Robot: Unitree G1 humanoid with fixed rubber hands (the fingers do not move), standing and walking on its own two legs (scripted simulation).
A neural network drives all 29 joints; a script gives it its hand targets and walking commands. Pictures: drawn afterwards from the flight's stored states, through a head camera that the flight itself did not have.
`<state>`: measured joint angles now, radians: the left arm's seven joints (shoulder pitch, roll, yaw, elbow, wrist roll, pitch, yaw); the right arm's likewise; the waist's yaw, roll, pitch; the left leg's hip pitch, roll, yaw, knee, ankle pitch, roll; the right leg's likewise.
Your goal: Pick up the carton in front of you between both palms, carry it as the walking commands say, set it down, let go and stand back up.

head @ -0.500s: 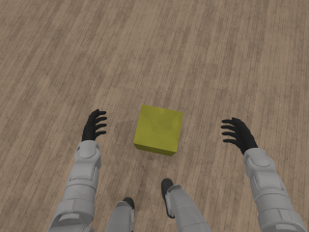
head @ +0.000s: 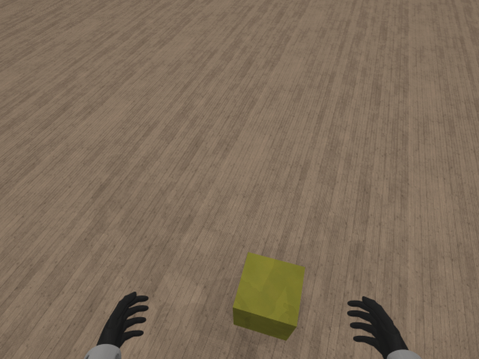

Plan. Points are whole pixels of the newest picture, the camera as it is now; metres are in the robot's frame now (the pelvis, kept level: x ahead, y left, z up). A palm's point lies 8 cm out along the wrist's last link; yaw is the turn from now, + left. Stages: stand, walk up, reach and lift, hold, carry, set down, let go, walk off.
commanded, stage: let go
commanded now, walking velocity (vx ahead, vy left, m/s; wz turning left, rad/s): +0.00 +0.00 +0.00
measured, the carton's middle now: (267, 297) +0.41 -0.10 -0.65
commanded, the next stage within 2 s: stand in 0.46 s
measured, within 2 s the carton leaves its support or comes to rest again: neither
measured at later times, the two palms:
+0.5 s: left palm (108, 355) +0.16 +0.23 -0.07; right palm (404, 348) +0.16 -0.26 -0.07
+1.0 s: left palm out of the picture +0.10 +0.24 -0.09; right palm out of the picture +0.11 -0.31 -0.11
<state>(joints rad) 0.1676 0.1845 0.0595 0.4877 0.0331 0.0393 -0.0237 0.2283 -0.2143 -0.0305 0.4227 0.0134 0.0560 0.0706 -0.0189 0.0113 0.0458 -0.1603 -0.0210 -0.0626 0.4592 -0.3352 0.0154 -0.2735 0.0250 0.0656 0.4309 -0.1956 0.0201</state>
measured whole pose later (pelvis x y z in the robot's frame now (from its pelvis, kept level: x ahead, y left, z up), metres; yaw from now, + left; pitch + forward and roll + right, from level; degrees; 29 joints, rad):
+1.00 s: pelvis -0.01 -0.04 -0.01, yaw +1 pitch -2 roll +0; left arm 0.21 0.26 0.07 0.79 0.03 -0.01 0.02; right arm 0.25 -0.32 -0.06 0.71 -0.02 -0.01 -0.02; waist 0.00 0.05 0.03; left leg -0.12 0.01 -0.08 0.51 -0.36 -0.03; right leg -0.25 0.04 0.03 0.55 -0.26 -0.03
